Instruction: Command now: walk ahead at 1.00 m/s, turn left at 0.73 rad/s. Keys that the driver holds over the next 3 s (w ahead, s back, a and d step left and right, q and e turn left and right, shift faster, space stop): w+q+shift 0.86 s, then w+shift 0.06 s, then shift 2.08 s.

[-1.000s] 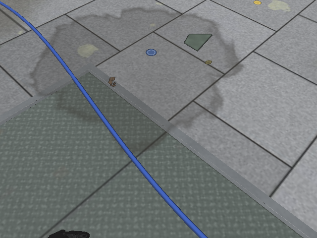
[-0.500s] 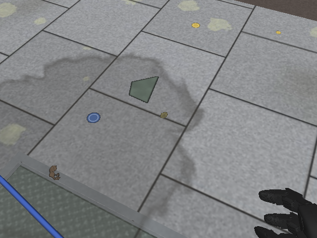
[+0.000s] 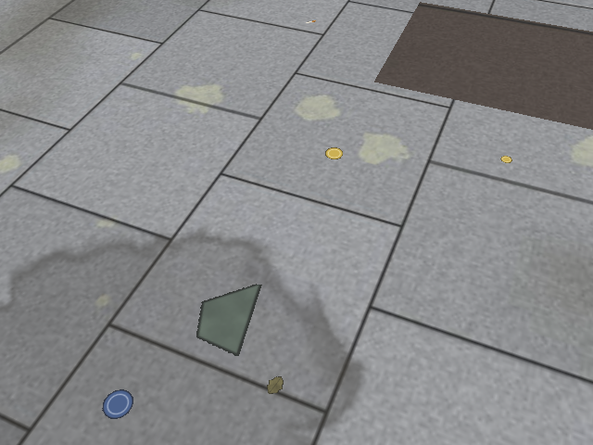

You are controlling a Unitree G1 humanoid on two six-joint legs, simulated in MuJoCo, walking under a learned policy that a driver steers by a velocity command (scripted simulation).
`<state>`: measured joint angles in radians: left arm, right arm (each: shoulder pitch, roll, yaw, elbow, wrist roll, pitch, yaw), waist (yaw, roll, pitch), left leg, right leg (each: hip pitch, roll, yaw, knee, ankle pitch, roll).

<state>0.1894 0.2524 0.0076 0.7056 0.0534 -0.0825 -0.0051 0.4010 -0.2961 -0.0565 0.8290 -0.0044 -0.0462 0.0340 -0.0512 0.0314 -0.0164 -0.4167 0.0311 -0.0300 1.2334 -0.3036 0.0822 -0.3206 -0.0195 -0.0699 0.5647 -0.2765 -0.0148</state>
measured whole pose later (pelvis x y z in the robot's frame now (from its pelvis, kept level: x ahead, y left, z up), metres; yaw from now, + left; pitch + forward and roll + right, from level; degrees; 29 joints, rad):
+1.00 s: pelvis +0.83 +0.26 +0.01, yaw +53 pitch +1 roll -3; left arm 0.46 0.33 0.06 0.84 0.03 -0.09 -0.01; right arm 0.05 -0.37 -0.05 0.61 -0.04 0.00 0.07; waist 0.07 0.07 0.01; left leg -0.72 0.01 -0.03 1.10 -0.16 0.07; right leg -0.04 -0.01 -0.16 0.33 -0.31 0.02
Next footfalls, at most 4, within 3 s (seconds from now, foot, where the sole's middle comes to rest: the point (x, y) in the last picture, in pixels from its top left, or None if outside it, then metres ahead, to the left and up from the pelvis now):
0.32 left None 0.46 0.11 -0.77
0.74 right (245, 297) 0.91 0.15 -0.77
1.16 left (90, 287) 0.97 0.57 -0.77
1.56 right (134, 224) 1.19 0.48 -0.77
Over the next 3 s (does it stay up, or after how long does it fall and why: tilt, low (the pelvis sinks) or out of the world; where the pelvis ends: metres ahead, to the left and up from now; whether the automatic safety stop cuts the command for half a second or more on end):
stays up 1.06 0.49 0.01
